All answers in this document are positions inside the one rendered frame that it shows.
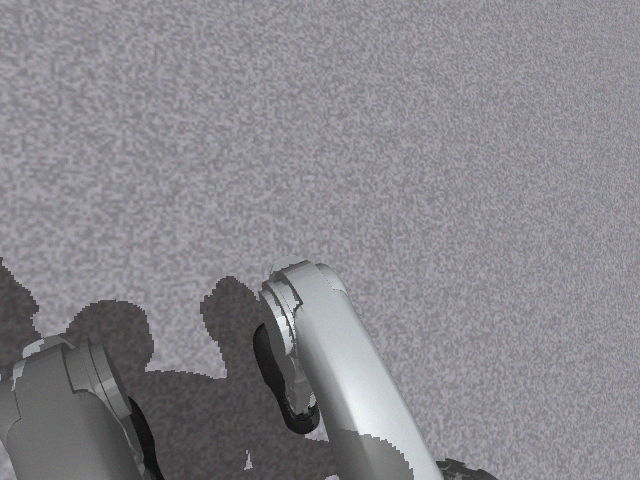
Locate left robot foot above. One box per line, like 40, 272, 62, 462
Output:
128, 396, 164, 480

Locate right robot hand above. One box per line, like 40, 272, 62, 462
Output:
435, 458, 499, 480

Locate right robot foot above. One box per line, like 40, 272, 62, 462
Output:
253, 323, 320, 435

